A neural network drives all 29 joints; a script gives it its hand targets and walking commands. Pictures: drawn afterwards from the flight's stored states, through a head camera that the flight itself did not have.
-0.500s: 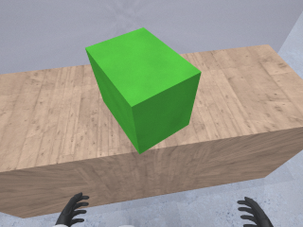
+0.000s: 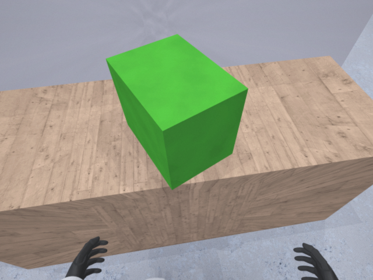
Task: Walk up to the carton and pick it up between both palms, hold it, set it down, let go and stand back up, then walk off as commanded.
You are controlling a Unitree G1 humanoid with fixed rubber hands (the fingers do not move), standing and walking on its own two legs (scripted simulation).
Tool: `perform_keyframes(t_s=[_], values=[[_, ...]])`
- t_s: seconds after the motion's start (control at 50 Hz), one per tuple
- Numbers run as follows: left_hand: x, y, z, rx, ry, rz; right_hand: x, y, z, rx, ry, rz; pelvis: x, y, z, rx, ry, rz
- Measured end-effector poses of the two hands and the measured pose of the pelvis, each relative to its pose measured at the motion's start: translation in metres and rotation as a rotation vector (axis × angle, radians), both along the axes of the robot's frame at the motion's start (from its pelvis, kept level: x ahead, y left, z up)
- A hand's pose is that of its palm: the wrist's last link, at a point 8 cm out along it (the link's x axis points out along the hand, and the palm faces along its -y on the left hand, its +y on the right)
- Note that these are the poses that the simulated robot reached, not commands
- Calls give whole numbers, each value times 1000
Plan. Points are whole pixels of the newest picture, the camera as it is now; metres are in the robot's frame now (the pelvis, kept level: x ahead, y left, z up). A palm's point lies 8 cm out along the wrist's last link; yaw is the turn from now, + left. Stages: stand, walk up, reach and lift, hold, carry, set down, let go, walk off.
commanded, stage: stand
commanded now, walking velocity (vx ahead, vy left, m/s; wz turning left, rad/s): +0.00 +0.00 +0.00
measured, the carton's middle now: (174, 110) +0.54 +0.06 +0.01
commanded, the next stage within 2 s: walk up in 1.18 s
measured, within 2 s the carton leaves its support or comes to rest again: neither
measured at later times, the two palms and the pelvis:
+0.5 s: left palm (75, 278) +0.14 +0.25 -0.08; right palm out of the picture +0.12 -0.27 -0.09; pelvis +0.00 +0.00 +0.00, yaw +0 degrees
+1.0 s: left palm out of the picture +0.11 +0.26 -0.08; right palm out of the picture +0.09 -0.28 -0.09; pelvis -0.02 +0.00 +0.00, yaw +0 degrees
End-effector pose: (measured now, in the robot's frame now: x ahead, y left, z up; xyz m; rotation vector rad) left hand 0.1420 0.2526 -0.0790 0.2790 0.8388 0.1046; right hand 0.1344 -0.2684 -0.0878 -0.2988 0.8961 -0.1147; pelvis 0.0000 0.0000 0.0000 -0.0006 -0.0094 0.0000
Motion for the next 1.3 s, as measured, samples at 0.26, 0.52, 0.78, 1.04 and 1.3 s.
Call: perform_keyframes(t_s=[0.26,0.52,0.78,1.04,1.3], values=[[0,2,1,4,-2,-1,-4,-3,-2,-6,18,-3,0,0,0,0,-1,0],[-5,2,1,4,-8,0,-11,-5,-2,-11,24,-5,-5,0,0,0,-8,0],[-18,3,0,2,-12,2,-29,-7,-4,-16,40,-15,-17,1,0,-1,-24,0],[-29,5,-5,-4,2,0,-46,-11,-3,-28,59,-31,-26,1,-1,-2,-37,0],[-36,8,-9,1,30,7,-50,-12,-5,-25,73,-33,-26,1,-1,-2,-37,0]])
